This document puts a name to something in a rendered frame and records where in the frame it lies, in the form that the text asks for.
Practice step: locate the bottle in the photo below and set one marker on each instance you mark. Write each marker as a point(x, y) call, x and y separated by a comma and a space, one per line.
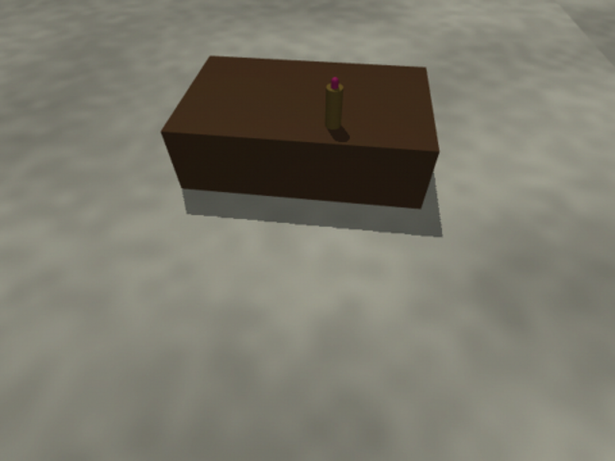
point(334, 97)

